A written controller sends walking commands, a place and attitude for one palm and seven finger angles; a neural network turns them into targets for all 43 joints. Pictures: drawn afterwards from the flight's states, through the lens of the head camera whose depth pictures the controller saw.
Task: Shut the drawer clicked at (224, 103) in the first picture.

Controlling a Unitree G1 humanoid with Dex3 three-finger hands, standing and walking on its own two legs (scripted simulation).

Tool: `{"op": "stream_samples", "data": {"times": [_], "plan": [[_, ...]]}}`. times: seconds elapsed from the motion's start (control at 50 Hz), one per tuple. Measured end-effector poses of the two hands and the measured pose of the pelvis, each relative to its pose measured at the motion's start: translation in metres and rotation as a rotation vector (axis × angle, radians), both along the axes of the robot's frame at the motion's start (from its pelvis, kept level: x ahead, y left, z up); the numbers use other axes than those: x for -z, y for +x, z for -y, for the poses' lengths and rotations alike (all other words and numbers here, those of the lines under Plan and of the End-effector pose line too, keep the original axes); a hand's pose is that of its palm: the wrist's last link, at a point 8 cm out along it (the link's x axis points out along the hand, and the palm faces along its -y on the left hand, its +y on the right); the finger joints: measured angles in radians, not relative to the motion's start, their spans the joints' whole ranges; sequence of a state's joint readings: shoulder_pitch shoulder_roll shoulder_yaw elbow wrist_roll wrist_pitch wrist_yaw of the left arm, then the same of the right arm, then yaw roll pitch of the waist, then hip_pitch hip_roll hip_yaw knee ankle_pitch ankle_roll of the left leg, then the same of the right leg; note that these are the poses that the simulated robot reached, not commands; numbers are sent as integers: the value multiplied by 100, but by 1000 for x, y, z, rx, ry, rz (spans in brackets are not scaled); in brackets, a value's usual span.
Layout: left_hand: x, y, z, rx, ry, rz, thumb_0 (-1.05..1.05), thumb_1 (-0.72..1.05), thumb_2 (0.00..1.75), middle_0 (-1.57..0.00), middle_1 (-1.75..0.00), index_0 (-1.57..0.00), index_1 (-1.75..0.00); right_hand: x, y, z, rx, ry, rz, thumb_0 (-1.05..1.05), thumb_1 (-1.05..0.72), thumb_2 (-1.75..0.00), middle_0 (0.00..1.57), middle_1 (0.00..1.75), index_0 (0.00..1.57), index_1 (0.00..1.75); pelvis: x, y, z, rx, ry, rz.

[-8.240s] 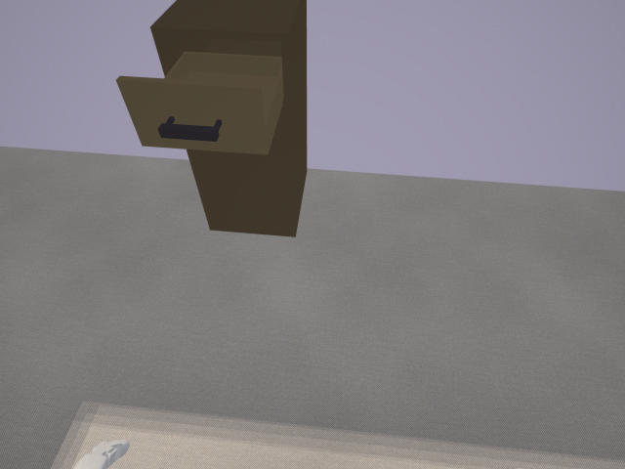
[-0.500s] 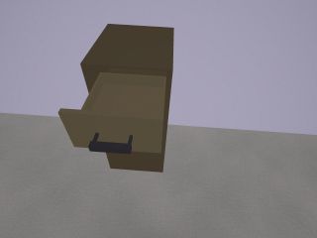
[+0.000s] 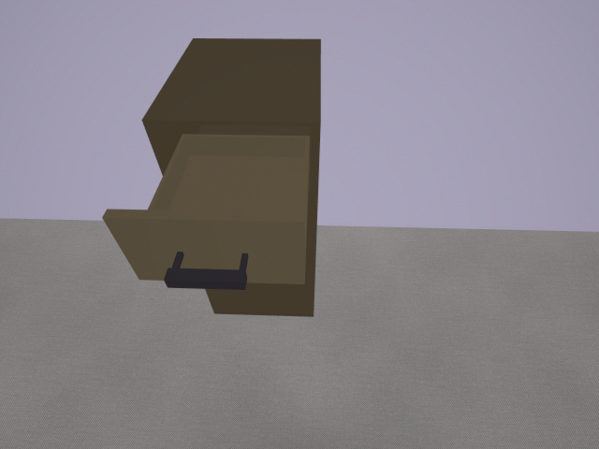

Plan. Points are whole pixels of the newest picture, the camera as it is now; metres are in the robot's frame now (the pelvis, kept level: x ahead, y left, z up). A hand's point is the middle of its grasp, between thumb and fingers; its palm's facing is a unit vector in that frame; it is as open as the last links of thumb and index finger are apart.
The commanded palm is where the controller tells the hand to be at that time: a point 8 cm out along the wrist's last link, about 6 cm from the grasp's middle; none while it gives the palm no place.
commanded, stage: shuffle to correct the standing spot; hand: left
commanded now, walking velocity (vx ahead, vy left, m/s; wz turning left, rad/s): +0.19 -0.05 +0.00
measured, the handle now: (209, 268) +0.41 +0.19 -0.04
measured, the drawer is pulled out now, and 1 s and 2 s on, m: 0.28 0.28 0.28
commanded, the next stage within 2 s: come to a stop and stand still in 0.42 s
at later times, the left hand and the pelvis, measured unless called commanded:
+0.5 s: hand out of the picture +0.13 +0.15 -0.17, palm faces +0.09 -0.96 -0.26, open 7.2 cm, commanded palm none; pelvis +0.10 -0.04 -0.01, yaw +1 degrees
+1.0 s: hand out of the picture +0.15 +0.16 -0.17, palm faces +0.02 -0.97 -0.22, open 7.3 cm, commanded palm none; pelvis +0.14 -0.03 +0.00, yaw -3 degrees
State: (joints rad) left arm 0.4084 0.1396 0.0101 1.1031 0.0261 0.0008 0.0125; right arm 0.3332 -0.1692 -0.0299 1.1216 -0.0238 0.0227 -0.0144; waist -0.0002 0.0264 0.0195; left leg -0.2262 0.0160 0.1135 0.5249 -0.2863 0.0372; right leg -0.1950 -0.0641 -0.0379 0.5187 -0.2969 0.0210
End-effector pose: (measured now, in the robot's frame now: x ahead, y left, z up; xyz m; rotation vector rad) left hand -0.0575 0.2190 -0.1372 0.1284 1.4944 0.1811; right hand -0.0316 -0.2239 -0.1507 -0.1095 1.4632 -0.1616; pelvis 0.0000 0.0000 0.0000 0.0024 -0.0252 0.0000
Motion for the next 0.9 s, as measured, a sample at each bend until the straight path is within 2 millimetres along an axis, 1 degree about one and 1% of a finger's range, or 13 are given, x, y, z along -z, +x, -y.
{"op": "stream_samples", "data": {"times": [0.06,0.12,0.2,0.24,0.32,0.36,0.44,0.5,0.58,0.64,0.7,0.78,0.9], "plan": [[3,-3,9,-35,-7,-16,0,91,90,-20,-30,-20,-30,2,9,4,-10,-1,-5,1,-90,-89,20,30,20,30,3,10,4,-5,-11,-5],[9,-3,16,-59,-29,-40,0,91,90,-20,-30,-20,-30,2,27,5,-17,-15,15,1,-90,-90,20,30,19,30,6,23,3,-10,-21,-8],[16,15,21,-31,-63,-73,0,91,90,-20,-30,-20,-30,0,50,2,2,-31,81,0,-91,-90,20,30,19,30,9,40,3,19,-1,-6],[14,38,23,1,-64,-60,0,91,90,-20,-30,-20,-30,-1,53,1,18,-30,95,0,-90,-90,20,30,19,30,6,48,5,29,1,-7],[4,106,24,46,-37,60,1,92,90,-20,-30,-20,-30,-2,47,-1,32,6,38,0,-90,-90,20,30,19,30,0,62,15,21,0,-11],[0,133,18,60,8,104,3,95,90,-20,-30,-20,-30,1,45,2,39,30,-7,0,-90,-89,20,30,20,30,0,71,23,19,0,-11],[2,171,14,38,75,218,3,96,90,-20,-30,-20,-30,16,53,17,26,59,-80,0,-90,-89,20,30,20,30,14,91,40,0,4,-5],[-4,178,19,1,83,234,2,94,90,-20,-30,-20,-30,14,83,30,-2,45,-69,1,-90,-89,20,30,20,30,9,104,43,-13,-13,0],[-6,176,34,-2,43,171,1,93,90,-20,-30,-20,-30,0,144,43,-16,12,51,1,-91,-89,20,30,19,30,-2,121,43,-11,-12,-5],[-2,176,47,-2,-8,123,1,92,90,-20,-30,-20,-30,-10,188,45,-32,-20,138,1,-91,-90,20,30,19,30,-6,132,40,-7,-11,-7],[7,180,53,-17,-59,95,0,91,90,-20,-30,-20,-30,-15,222,43,-58,-50,191,1,-92,-90,20,30,19,30,-3,144,33,-2,-24,2],[22,190,51,-40,-93,78,0,91,90,-20,-30,-20,-30,-16,251,30,-85,-72,221,0,-92,-90,19,30,19,30,5,157,22,-2,-29,13],[19,203,34,-16,-57,77,0,91,90,-20,-30,-20,-30,-15,270,13,-93,-49,244,0,-92,-90,20,30,19,30,3,154,19,16,-4,-10]]}}
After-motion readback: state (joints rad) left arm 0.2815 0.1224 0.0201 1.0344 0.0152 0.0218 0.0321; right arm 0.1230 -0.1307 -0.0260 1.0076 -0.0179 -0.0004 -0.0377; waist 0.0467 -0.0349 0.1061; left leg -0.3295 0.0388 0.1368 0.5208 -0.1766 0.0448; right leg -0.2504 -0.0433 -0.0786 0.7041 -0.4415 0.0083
